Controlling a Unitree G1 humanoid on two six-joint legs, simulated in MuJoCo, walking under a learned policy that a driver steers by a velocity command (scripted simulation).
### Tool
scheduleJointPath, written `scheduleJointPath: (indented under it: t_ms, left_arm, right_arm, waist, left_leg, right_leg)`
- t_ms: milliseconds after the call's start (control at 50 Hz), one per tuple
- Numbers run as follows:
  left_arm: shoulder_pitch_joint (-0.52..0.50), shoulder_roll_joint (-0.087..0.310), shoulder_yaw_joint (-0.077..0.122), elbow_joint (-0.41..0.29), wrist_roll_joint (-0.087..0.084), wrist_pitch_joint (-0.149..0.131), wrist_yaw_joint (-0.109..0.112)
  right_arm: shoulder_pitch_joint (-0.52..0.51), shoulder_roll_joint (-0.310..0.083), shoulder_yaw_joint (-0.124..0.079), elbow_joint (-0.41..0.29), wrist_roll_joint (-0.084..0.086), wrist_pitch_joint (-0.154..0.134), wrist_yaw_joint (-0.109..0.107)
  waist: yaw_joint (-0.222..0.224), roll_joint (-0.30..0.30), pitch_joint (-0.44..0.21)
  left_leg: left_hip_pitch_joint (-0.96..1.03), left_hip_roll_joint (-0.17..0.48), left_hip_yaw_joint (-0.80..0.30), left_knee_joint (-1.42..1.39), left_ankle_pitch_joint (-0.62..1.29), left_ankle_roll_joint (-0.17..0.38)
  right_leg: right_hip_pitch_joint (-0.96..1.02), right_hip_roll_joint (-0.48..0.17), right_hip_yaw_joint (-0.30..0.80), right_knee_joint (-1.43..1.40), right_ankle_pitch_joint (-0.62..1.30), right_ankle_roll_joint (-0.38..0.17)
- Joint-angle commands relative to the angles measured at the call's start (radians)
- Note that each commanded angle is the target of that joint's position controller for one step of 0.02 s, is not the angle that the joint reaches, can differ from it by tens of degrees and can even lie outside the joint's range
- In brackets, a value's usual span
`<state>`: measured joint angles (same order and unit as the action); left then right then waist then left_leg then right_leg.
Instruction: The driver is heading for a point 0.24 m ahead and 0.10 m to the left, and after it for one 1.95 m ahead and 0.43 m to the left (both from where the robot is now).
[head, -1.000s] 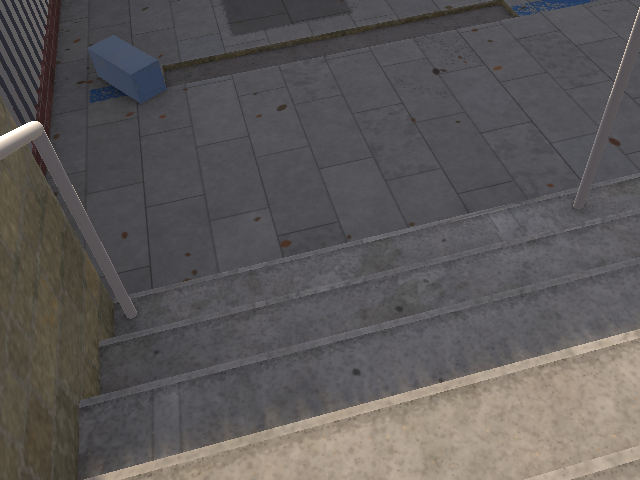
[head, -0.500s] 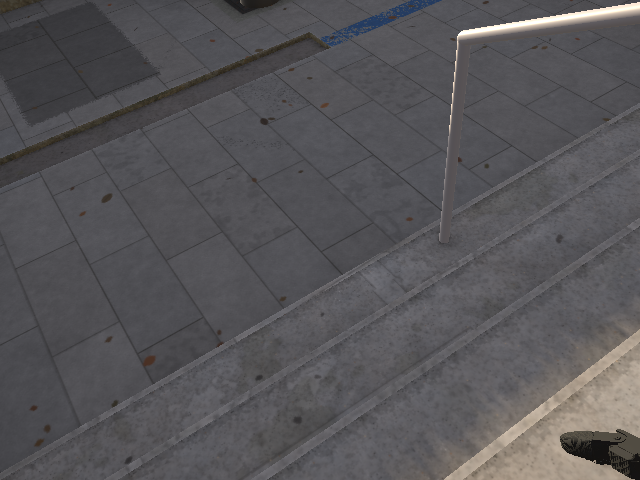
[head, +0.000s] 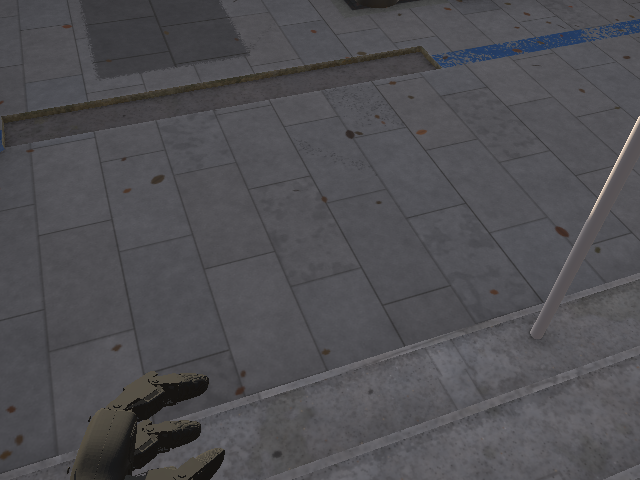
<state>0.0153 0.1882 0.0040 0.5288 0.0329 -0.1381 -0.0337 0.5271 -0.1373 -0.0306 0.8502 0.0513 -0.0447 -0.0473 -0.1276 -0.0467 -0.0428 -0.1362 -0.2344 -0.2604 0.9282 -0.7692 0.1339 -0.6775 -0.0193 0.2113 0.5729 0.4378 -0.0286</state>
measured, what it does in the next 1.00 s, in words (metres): goes down, turning left: right foot 0.18 m lower, then left foot 0.17 m lower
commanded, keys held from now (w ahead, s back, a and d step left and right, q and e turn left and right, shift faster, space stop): w+q+shift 0.12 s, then q+shift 0.38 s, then shift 0.28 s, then e+shift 0.22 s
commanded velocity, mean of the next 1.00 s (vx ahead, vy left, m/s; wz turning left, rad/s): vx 0.35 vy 0.00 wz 0.59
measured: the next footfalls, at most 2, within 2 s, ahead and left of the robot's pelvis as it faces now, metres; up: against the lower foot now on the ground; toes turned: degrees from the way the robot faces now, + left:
right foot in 0.10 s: +0.26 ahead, -0.16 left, -0.18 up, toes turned +16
left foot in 0.54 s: +0.50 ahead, +0.09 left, -0.35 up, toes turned +29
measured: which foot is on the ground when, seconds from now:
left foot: down 0.00-0.10, up 0.12-0.52, down 0.54-1.00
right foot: up 0.00-0.08, down 0.10-0.52, up 0.54-0.94, down 0.96-1.00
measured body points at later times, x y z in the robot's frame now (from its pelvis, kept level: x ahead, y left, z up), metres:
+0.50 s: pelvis +0.36 -0.02 -0.21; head +0.37 +0.00 +0.24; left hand +0.22 +0.21 -0.35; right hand +0.65 -0.16 -0.28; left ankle +0.50 +0.11 -0.91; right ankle +0.23 -0.17 -0.83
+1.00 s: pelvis +0.49 -0.03 -0.30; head +0.49 -0.03 +0.15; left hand +0.45 +0.22 -0.42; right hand +0.76 -0.14 -0.40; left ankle +0.47 +0.07 -1.01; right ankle +0.54 -0.16 -1.02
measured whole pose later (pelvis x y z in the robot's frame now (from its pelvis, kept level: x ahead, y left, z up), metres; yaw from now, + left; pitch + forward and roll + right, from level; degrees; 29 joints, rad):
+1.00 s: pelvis +0.49 -0.03 -0.30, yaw +33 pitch +1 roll +1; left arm 0.28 0.20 0.01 0.69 -0.01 0.08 0.01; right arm 0.16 -0.19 0.00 0.69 0.00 0.06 -0.06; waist 0.02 -0.02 -0.03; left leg -0.41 -0.07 -0.03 0.72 -0.32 0.05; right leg -0.31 0.02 0.09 0.72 -0.45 0.01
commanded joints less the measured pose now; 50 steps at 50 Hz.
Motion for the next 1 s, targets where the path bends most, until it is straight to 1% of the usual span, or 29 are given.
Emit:
scheduleJointPath:
  t_ms: [20, 60, 80, 100, 120, 140, 180, 200, 220, 260, 300, 320, 380, 460, 500, 520, 540, 560, 580, 600, 640, 660, 700, 760, 800, 840, 900, 960, 1000]
  left_arm:
    - [-0.118, 0.034, 0.038, -0.113, -0.039, -0.023, 0.002]
    - [0.074, 0.12, 0.088, -0.067, -0.049, -0.016, 0.019]
    - [0.403, 0.212, 0.129, 0.027, -0.072, -0.022, 0.001]
    - [0.744, 0.227, 0.141, 0.146, -0.069, -0.024, 0.0]
    - [0.704, 0.202, 0.106, 0.147, -0.026, -0.025, -0.012]
    - [0.563, 0.142, 0.087, 0.134, -0.03, -0.024, -0.01]
    - [0.478, 0.106, 0.083, 0.145, -0.04, 0.002, -0.018]
    - [0.416, 0.132, 0.097, 0.168, -0.04, -0.013, -0.011]
    - [0.332, 0.099, 0.083, 0.183, -0.05, -0.027, 0.0]
    - [0.241, 0.116, 0.07, 0.21, -0.062, -0.029, 0.026]
    - [0.221, 0.194, 0.087, 0.229, -0.006, 0.002, 0.063]
    - [0.252, 0.136, 0.081, 0.239, -0.037, 0.008, 0.089]
    - [0.297, 0.12, 0.053, 0.266, -0.046, 0.029, 0.142]
    - [0.378, 0.171, 0.063, 0.264, -0.06, 0.09, 0.144]
    - [0.372, 0.199, 0.072, 0.255, -0.059, 0.104, 0.128]
    - [0.298, 0.2, 0.074, 0.246, -0.052, 0.097, 0.114]
    - [0.215, 0.151, 0.058, 0.243, -0.041, 0.081, 0.109]
    - [0.382, 0.044, 0.03, 0.165, -0.017, 0.073, 0.099]
    - [0.421, 0.107, 0.009, 0.111, -0.016, 0.062, 0.07]
    - [0.342, 0.162, 0.017, 0.099, -0.025, 0.072, 0.07]
    - [0.384, 0.201, 0.035, 0.115, -0.056, 0.12, 0.097]
    - [0.311, 0.233, 0.058, 0.131, -0.052, 0.158, 0.113]
    - [0.208, 0.151, 0.046, 0.084, -0.026, 0.182, 0.132]
    - [0.151, 0.039, 0.018, 0.046, -0.026, 0.188, 0.117]
    - [0.254, 0.048, 0.028, 0.101, -0.036, 0.199, 0.093]
    - [0.246, 0.036, 0.024, 0.124, -0.037, 0.223, 0.069]
    - [0.126, 0.089, 0.028, 0.057, -0.048, 0.216, 0.052]
    - [0.155, 0.135, 0.04, 0.052, -0.045, 0.195, 0.04]
    - [0.18, 0.231, 0.072, 0.035, -0.049, 0.189, 0.04]
  right_arm:
    - [0.075, -0.117, -0.042, 0.025, -0.001, 0.03, -0.024]
    - [0.0, -0.141, -0.04, 0.008, -0.01, 0.042, -0.024]
    - [-0.171, -0.18, -0.048, -0.014, -0.045, 0.037, 0.001]
    - [-0.323, -0.138, -0.036, -0.099, -0.014, 0.013, 0.023]
    - [-0.056, -0.03, -0.018, -0.089, -0.017, -0.007, 0.032]
    - [0.107, -0.065, -0.017, -0.103, 0.02, -0.014, 0.026]
    - [-0.016, -0.149, -0.041, -0.107, -0.003, 0.015, 0.005]
    - [-0.101, -0.185, -0.059, -0.167, 0.002, 0.026, -0.002]
    - [-0.133, -0.228, -0.069, -0.164, 0.0, 0.054, -0.007]
    - [-0.171, -0.174, -0.061, -0.208, -0.032, 0.07, -0.004]
    - [-0.163, -0.147, -0.057, -0.232, -0.064, 0.052, 0.022]
    - [-0.203, -0.176, -0.061, -0.232, -0.046, 0.035, 0.057]
    - [-0.332, -0.157, -0.047, -0.255, -0.067, 0.028, 0.113]
    - [-0.363, -0.146, -0.031, -0.28, -0.042, 0.062, 0.146]
    - [-0.173, -0.205, -0.057, -0.224, -0.045, 0.074, 0.127]
    - [0.056, -0.26, -0.09, -0.158, -0.046, 0.072, 0.108]
    - [0.215, -0.263, -0.083, -0.081, -0.039, 0.063, 0.095]
    - [0.104, -0.331, -0.062, -0.113, -0.086, 0.051, 0.08]
    - [0.009, -0.333, -0.059, -0.191, -0.094, 0.052, 0.065]
    - [-0.091, -0.32, -0.054, -0.21, -0.09, 0.057, 0.062]
    - [-0.304, -0.351, -0.047, -0.227, -0.075, 0.062, 0.056]
    - [-0.349, -0.31, -0.029, -0.251, -0.075, 0.06, 0.046]
    - [-0.299, -0.249, 0.004, -0.216, -0.059, 0.057, 0.012]
    - [-0.252, -0.209, 0.023, -0.176, -0.065, 0.074, -0.031]
    - [-0.298, -0.187, 0.035, -0.177, -0.062, 0.085, -0.027]
    - [-0.271, -0.127, 0.041, -0.155, -0.055, 0.094, -0.01]
    - [-0.278, -0.163, 0.014, -0.169, -0.065, 0.099, 0.002]
    - [-0.284, -0.23, -0.023, -0.187, -0.047, 0.106, -0.024]
    - [-0.305, -0.193, -0.027, -0.242, -0.046, 0.1, -0.024]
  waist:
    - [-0.013, 0.196, 0.069]
    - [0.103, 0.164, 0.031]
    - [0.31, 0.254, -0.11]
    - [0.473, 0.152, -0.175]
    - [0.311, -0.307, -0.166]
    - [0.177, -0.504, -0.157]
    - [0.169, -0.039, -0.025]
    - [0.126, -0.045, -0.001]
    - [0.09, 0.069, 0.125]
    - [0.044, 0.04, 0.184]
    - [0.023, -0.034, 0.072]
    - [0.028, -0.013, 0.062]
    - [0.07, 0.041, 0.067]
    - [0.123, 0.031, 0.067]
    - [0.049, -0.004, 0.007]
    - [-0.089, 0.073, -0.044]
    - [-0.188, 0.282, 0.023]
    - [0.033, 0.412, -0.063]
    - [0.056, 0.226, -0.291]
    - [0.06, 0.019, -0.311]
    - [0.226, -0.098, -0.273]
    - [0.225, -0.144, -0.115]
    - [0.202, -0.042, -0.045]
    - [0.188, 0.061, -0.185]
    - [0.223, 0.097, -0.193]
    - [0.183, 0.149, -0.075]
    - [0.105, 0.252, 0.077]
    - [0.094, 0.186, 0.053]
    - [0.061, -0.097, -0.033]
  left_leg:
    - [-0.164, 0.068, -0.242, -0.073, 0.498, 0.065]
    - [-0.046, 0.052, -0.23, 0.168, 0.601, 0.032]
    - [-0.233, 0.055, -0.246, 0.404, 0.846, 0.015]
    - [-0.466, 0.017, -0.202, 0.867, 0.501, -0.055]
    - [-0.754, -0.032, -0.173, 1.224, -0.094, -0.047]
    - [-0.88, 0.094, -0.143, 1.118, 0.022, -0.053]
    - [-0.902, 0.179, 0.024, 1.048, 0.184, -0.098]
    - [-0.922, 0.22, -0.016, 0.94, 0.371, -0.086]
    - [-0.853, 0.266, -0.015, 0.766, 0.446, -0.08]
    - [-0.719, 0.313, 0.026, 0.446, 0.524, -0.12]
    - [-0.634, 0.283, 0.129, 0.455, 0.766, -0.129]
    - [-0.687, 0.305, 0.071, 0.27, 0.968, -0.086]
    - [-0.405, 0.226, 0.204, -0.137, 1.485, -0.091]
    - [-0.253, 0.169, 0.327, -0.364, 1.359, -0.148]
    - [-0.12, 0.174, 0.361, -0.436, 1.243, -0.097]
    - [0.19, 0.215, 0.296, -0.551, 1.315, -0.004]
    - [0.338, 0.311, 0.183, -0.734, 1.539, 0.087]
    - [0.615, 0.461, -0.072, -0.255, 2.168, 0.183]
    - [0.642, 0.595, -0.247, -0.284, 2.134, 0.315]
    - [0.518, 0.629, -0.231, -0.361, 1.855, 0.341]
    - [0.06, 0.641, -0.328, -0.484, 1.14, 0.301]
    - [-0.216, 0.565, -0.264, -0.532, 1.081, 0.249]
    - [-0.327, 0.431, -0.171, -0.483, 1.05, 0.213]
    - [-0.183, 0.38, -0.098, -0.426, 1.152, 0.144]
    - [-0.245, 0.353, -0.038, -0.437, 0.994, 0.113]
    - [-0.314, 0.345, -0.012, -0.487, 0.701, 0.09]
    - [-0.228, 0.375, -0.05, -0.522, 0.566, 0.104]
    - [-0.118, 0.375, -0.062, -0.415, 0.753, 0.082]
    - [-0.161, 0.23, 0.16, -0.18, 0.689, -0.033]
  right_leg:
    - [0.338, 0.077, -0.07, -0.171, 0.09, 0.028]
    - [0.466, 0.019, -0.026, -0.263, 0.044, 0.048]
    - [0.887, -0.026, -0.016, 0.005, 0.185, 0.052]
    - [1.187, -0.162, 0.101, -0.019, 0.072, 0.023]
    - [1.301, -0.227, 0.109, 0.25, 0.439, 0.019]
    - [1.227, -0.307, 0.246, 0.194, 0.551, -0.02]
    - [0.932, -0.331, 0.255, 0.05, 0.318, -0.134]
    - [0.727, -0.383, 0.4, -0.018, -0.086, -0.208]
    - [0.478, -0.339, 0.304, -0.041, -0.098, -0.195]
    - [0.217, -0.263, 0.111, -0.066, -0.038, -0.123]
    - [0.227, -0.247, 0.029, -0.011, 0.175, -0.12]
    - [0.275, -0.201, -0.047, 0.01, -0.105, -0.057]
    - [0.142, -0.077, -0.28, 0.12, -0.404, 0.001]
    - [0.261, -0.088, -0.348, 0.37, -0.419, 0.019]
    - [0.334, -0.122, -0.331, 0.705, -0.117, 0.054]
    - [0.17, -0.06, -0.35, 1.055, -0.178, 0.103]
    - [-0.017, 0.077, -0.409, 1.524, -1.074, 0.13]
    - [-0.395, 0.094, -0.217, 1.733, -1.406, 0.153]
    - [-0.401, 0.049, -0.056, 1.619, -1.277, 0.128]
    - [-0.405, 0.007, -0.064, 1.591, -1.185, 0.097]
    - [-0.25, -0.038, -0.028, 1.274, -0.89, 0.089]
    - [-0.121, -0.023, -0.062, 1.134, -0.763, 0.111]
    - [-0.049, -0.004, -0.087, 0.924, -0.672, 0.161]
    - [0.089, -0.009, -0.087, 0.669, -0.562, 0.182]
    - [0.215, -0.018, -0.107, 0.657, -0.544, 0.18]
    - [0.268, -0.012, -0.127, 0.537, -0.658, 0.146]
    - [0.234, 0.007, -0.136, 0.238, -0.958, 0.073]
    - [0.296, 0.043, -0.143, 0.003, -0.744, 0.01]
    - [0.303, -0.062, 0.126, -0.04, -0.353, -0.121]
